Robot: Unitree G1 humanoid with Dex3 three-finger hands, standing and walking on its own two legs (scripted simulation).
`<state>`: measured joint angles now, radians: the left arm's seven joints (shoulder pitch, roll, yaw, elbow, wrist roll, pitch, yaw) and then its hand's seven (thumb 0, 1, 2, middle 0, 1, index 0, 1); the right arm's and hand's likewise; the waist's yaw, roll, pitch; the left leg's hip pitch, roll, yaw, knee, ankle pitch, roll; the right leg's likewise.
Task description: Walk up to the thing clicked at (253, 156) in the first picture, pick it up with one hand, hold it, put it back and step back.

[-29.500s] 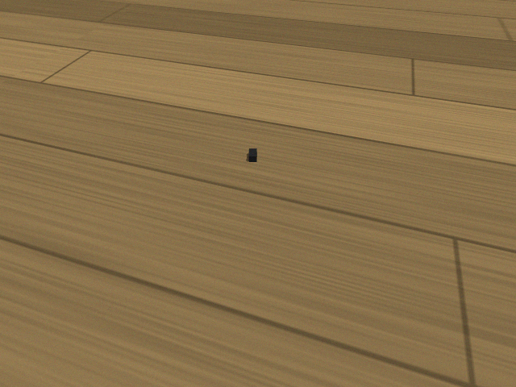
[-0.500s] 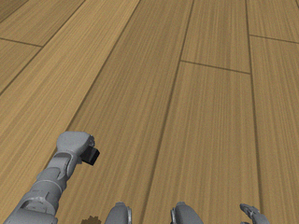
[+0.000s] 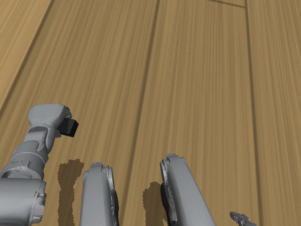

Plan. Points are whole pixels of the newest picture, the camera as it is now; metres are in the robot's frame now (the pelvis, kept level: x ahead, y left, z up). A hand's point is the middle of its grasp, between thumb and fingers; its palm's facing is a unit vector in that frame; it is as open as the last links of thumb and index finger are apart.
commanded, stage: crouch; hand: left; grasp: from above
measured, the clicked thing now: (63, 126) +0.44 +0.23 -0.19
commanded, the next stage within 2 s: lower in 0.92 s
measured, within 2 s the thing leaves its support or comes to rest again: neither
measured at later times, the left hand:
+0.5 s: hand (62, 128) +0.45 +0.26 -0.26, palm faces -0.46 -0.01 -0.89, open 7.0 cm
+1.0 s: hand (66, 130) +0.46 +0.26 -0.32, palm faces -0.46 -0.01 -0.89, open 7.0 cm
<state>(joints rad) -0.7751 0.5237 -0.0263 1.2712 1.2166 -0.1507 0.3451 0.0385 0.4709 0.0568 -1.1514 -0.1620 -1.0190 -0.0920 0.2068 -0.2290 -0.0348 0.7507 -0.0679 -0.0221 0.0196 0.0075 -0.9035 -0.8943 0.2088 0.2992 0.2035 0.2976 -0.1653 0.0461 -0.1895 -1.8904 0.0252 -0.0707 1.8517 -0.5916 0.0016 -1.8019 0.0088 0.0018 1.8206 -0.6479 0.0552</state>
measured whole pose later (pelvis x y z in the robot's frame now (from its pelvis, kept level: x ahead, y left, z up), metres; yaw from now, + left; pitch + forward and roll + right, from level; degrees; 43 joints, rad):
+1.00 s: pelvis -0.01 -0.01 -0.15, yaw -5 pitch +33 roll -8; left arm -0.96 0.75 0.08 1.48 1.30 -0.25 0.40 0.04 0.49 0.04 -1.15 -0.16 -1.01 -0.10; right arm 0.14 -0.26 0.05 0.78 -0.15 -0.05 0.12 0.00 -0.92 -0.90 0.21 0.30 0.20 0.30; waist -0.22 -0.01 -0.05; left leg -2.31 0.02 -0.17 2.36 -0.64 -0.03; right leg -2.20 0.06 -0.05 2.30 -0.69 0.06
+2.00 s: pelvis +0.00 -0.01 -0.20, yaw -9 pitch +29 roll -11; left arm -0.95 0.91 0.17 1.61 1.34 -0.29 0.55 0.03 0.47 0.05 -1.17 -0.13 -1.02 -0.09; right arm 0.08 -0.29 0.17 0.75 -0.25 -0.10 0.17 0.00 -0.91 -0.89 0.21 0.30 0.20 0.30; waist -0.30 -0.10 0.09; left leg -2.37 0.02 -0.26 2.54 -0.69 -0.05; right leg -2.26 0.09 -0.11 2.43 -0.71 0.07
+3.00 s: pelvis -0.01 +0.00 -0.20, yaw -12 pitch +25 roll -14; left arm -0.98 0.99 0.10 1.75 1.32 -0.28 0.64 0.03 0.47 0.07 -1.12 -0.14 -0.99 -0.10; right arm 0.05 -0.32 0.28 0.71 -0.29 -0.21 0.24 0.00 -0.91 -0.90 0.21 0.30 0.20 0.30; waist -0.34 -0.14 0.14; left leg -2.36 0.03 -0.30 2.58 -0.70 -0.03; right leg -2.21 0.12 -0.14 2.42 -0.70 0.08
